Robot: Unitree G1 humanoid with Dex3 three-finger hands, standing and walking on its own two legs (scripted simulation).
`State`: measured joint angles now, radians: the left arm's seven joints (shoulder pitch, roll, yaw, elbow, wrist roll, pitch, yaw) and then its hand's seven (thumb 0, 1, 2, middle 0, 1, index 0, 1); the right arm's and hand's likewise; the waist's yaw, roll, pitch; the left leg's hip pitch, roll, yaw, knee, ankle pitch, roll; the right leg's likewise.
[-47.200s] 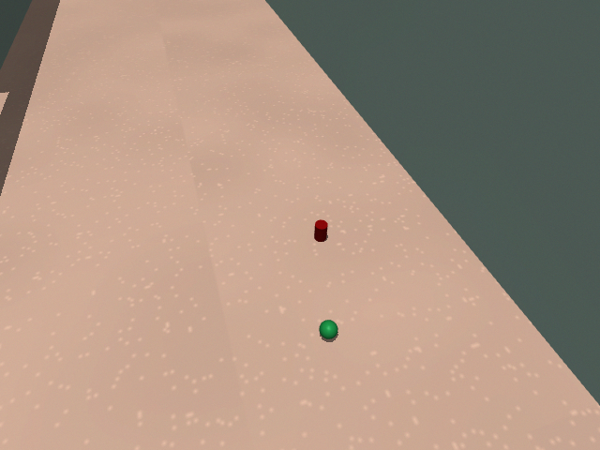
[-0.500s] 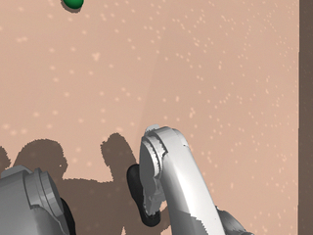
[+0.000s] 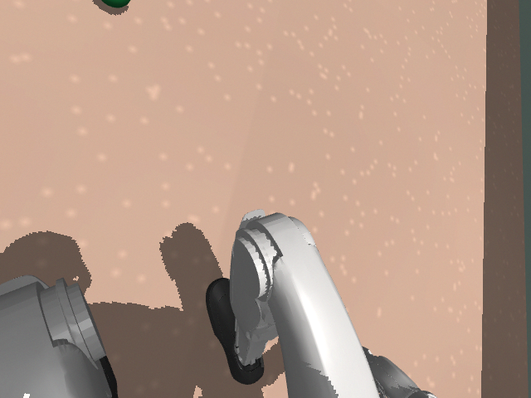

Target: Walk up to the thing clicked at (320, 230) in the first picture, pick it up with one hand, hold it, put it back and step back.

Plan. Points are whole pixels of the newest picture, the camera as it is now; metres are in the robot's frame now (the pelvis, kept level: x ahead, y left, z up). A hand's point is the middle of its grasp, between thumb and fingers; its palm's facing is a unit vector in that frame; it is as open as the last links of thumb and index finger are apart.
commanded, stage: rest palm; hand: left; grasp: from above
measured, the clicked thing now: out of the picture +0.47 +0.35 -0.26
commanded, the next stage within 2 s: close in 0.64 s
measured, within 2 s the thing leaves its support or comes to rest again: neither
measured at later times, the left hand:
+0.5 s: hand out of the picture +0.45 +0.34 -0.24, palm faces -0.43 -0.17 -0.89, open 13.6 cm
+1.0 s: hand out of the picture +0.44 +0.35 -0.23, palm faces -0.44 -0.16 -0.88, open 13.0 cm
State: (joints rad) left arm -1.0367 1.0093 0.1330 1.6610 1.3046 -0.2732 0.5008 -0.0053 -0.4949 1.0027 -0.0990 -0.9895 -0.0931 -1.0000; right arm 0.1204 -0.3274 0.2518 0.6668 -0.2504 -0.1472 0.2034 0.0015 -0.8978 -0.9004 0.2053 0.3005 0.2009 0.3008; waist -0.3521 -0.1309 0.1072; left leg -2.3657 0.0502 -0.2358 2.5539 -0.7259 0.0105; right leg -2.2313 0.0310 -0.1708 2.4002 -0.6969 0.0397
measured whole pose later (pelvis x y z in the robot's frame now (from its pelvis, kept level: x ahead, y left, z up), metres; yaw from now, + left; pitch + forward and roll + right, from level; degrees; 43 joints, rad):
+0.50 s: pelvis +0.00 +0.00 +0.00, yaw -1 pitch +28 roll -13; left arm -1.09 1.04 0.15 1.73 1.29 -0.21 0.56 0.00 -0.45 0.97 -0.10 -1.05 -0.12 -1.05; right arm 0.11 -0.34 0.30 0.64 -0.26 -0.21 0.23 0.00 -0.90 -0.90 0.20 0.30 0.20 0.30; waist -0.39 -0.14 0.16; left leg -2.38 0.06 -0.24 2.57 -0.72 0.01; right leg -2.25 0.04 -0.18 2.40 -0.67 0.05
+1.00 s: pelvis -0.01 +0.00 +0.00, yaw -1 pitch +27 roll -14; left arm -1.07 1.05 0.12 1.72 1.29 -0.23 0.54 -0.01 -0.33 0.90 -0.16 -1.02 -0.19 -1.00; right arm 0.09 -0.34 0.30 0.63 -0.26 -0.19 0.23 0.00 -0.90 -0.90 0.20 0.30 0.20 0.30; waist -0.37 -0.14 0.14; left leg -2.37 0.05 -0.25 2.56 -0.71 0.01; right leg -2.24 0.04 -0.18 2.40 -0.67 0.05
